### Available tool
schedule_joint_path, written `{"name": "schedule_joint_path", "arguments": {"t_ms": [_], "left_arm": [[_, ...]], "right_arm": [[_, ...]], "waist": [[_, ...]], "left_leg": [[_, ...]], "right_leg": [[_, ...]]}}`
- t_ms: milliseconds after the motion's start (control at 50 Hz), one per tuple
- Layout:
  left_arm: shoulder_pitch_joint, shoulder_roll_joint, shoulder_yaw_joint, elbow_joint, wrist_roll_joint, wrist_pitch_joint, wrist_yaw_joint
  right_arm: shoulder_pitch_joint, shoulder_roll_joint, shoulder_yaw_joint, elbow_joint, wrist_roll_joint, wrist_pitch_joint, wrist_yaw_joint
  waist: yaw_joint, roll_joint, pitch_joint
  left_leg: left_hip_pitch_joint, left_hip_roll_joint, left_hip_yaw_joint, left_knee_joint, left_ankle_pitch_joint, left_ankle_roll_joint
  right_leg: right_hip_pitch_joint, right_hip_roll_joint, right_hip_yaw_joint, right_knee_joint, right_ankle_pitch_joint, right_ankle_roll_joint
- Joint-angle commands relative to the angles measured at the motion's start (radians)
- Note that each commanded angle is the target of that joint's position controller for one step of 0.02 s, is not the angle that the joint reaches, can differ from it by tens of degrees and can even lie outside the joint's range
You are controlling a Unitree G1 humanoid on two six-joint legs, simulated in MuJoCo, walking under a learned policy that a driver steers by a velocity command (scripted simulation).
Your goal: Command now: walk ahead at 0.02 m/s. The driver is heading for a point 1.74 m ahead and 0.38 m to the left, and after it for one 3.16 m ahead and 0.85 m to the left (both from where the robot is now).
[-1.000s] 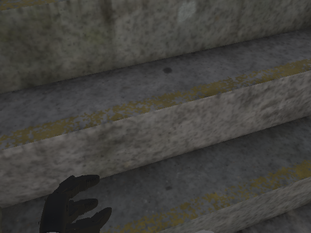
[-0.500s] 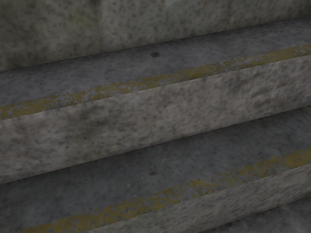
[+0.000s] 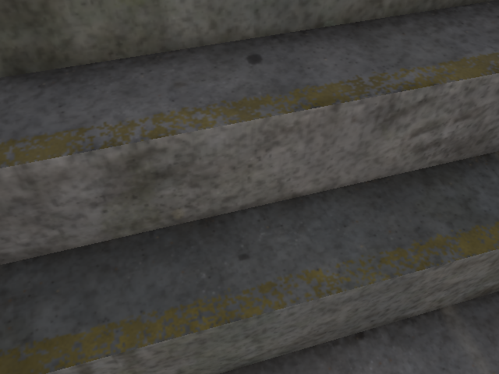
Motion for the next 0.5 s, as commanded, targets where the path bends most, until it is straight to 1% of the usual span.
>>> {"name": "schedule_joint_path", "arguments": {"t_ms": [20, 100, 120, 200, 220, 240, 280, 300, 340, 360, 400, 420, 440, 480, 500], "left_arm": [[0.004, 0.045, 0.0, -0.031, 0.001, -0.016, -0.006], [0.018, 0.061, -0.001, -0.015, 0.0, -0.021, -0.009], [0.017, 0.063, 0.0, -0.013, 0.001, -0.022, -0.008], [0.019, 0.069, -0.001, -0.006, 0.001, -0.023, -0.008], [0.003, 0.065, 0.003, 0.0, 0.004, -0.017, 0.007], [0.005, 0.063, 0.003, -0.001, 0.005, -0.013, 0.013], [0.0, 0.063, 0.004, 0.003, 0.005, -0.009, 0.016], [0.001, 0.057, 0.002, 0.002, 0.012, -0.009, 0.013], [-0.001, 0.057, 0.003, 0.006, 0.01, -0.009, 0.009], [-0.001, 0.057, 0.003, 0.012, 0.007, -0.008, 0.01], [-0.026, 0.082, 0.013, 0.008, -0.008, -0.005, 0.018], [-0.04, 0.09, 0.017, 0.003, -0.014, -0.005, 0.023], [-0.054, 0.091, 0.019, -0.004, -0.018, -0.007, 0.027], [-0.074, 0.076, 0.015, -0.018, -0.02, -0.019, 0.03], [-0.071, 0.067, 0.014, -0.026, -0.005, -0.023, 0.027]], "right_arm": [[0.045, -0.099, -0.02, -0.031, 0.001, -0.005, -0.001], [0.051, -0.107, -0.023, -0.024, 0.002, -0.001, -0.001], [0.048, -0.107, -0.023, -0.025, 0.0, 0.0, -0.001], [0.05, -0.111, -0.026, -0.018, 0.002, 0.0, 0.0], [0.042, -0.077, -0.015, -0.004, 0.008, -0.004, -0.012], [0.039, -0.081, -0.014, -0.001, 0.011, -0.007, -0.015], [0.036, -0.091, -0.015, 0.009, 0.011, -0.01, -0.019], [0.039, -0.092, -0.014, 0.02, 0.017, -0.011, -0.021], [0.045, -0.097, -0.015, 0.029, 0.017, -0.012, -0.022], [0.048, -0.098, -0.015, 0.036, 0.016, -0.012, -0.023], [0.04, -0.122, -0.023, 0.032, 0.018, -0.013, -0.026], [0.031, -0.132, -0.025, 0.023, 0.017, -0.015, -0.028], [0.026, -0.139, -0.026, 0.015, 0.015, -0.016, -0.03], [0.026, -0.148, -0.027, 0.002, 0.011, -0.02, -0.033], [0.032, -0.146, -0.028, -0.002, 0.019, -0.025, -0.042]], "waist": [[-0.008, -0.007, -0.056], [-0.005, -0.004, -0.042], [-0.005, -0.001, -0.039], [-0.002, 0.004, -0.026], [0.0, 0.011, -0.048], [0.006, 0.022, -0.04], [0.008, 0.018, -0.023], [0.01, 0.023, -0.015], [0.008, 0.009, -0.011], [0.006, 0.005, -0.018], [-0.003, 0.006, -0.008], [-0.008, 0.014, 0.002], [-0.012, 0.023, 0.016], [-0.021, 0.046, 0.03], [-0.021, 0.047, 0.02]], "left_leg": [[-0.005, 0.11, -0.136, -0.105, 0.045, 0.041], [0.002, 0.107, -0.128, -0.113, 0.058, 0.035], [0.003, 0.107, -0.126, -0.113, 0.058, 0.035], [-0.002, 0.105, -0.123, -0.118, 0.061, 0.031], [0.002, 0.103, -0.118, -0.118, 0.066, 0.034], [-0.003, 0.101, -0.116, -0.117, 0.063, 0.033], [-0.013, 0.099, -0.115, -0.119, 0.052, 0.031], [-0.012, 0.098, -0.11, -0.115, 0.064, 0.036], [-0.01, 0.099, -0.112, -0.114, 0.075, 0.038], [-0.009, 0.093, -0.107, -0.116, 0.019, 0.045], [-0.026, 0.075, -0.097, -0.094, -0.158, 0.07], [-0.042, 0.078, -0.107, -0.09, -0.236, 0.087], [-0.054, 0.087, -0.126, -0.095, -0.283, 0.104], [-0.054, 0.114, -0.173, -0.11, -0.304, 0.131], [-0.047, 0.131, -0.194, -0.113, -0.278, 0.145]], "right_leg": [[0.078, -0.098, 0.127, -0.066, 0.011, 0.0], [0.082, -0.102, 0.129, -0.078, 0.01, 0.0], [0.082, -0.103, 0.13, -0.079, 0.008, -0.001], [0.088, -0.106, 0.13, -0.086, 0.008, -0.002], [0.111, -0.102, 0.123, -0.079, -0.019, -0.003], [0.109, -0.102, 0.125, -0.08, -0.028, -0.003], [0.105, -0.103, 0.125, -0.084, -0.034, -0.004], [0.106, -0.101, 0.123, -0.084, -0.028, -0.005], [0.108, -0.1, 0.12, -0.085, -0.016, -0.004], [0.108, -0.094, 0.116, -0.088, -0.065, -0.01], [0.062, -0.078, 0.109, -0.07, -0.216, -0.039], [0.023, -0.073, 0.107, -0.058, -0.297, -0.054], [-0.02, -0.069, 0.107, -0.046, -0.334, -0.064], [-0.086, -0.055, 0.094, 0.001, -0.314, -0.069], [-0.101, -0.043, 0.076, 0.044, -0.281, -0.06]]}}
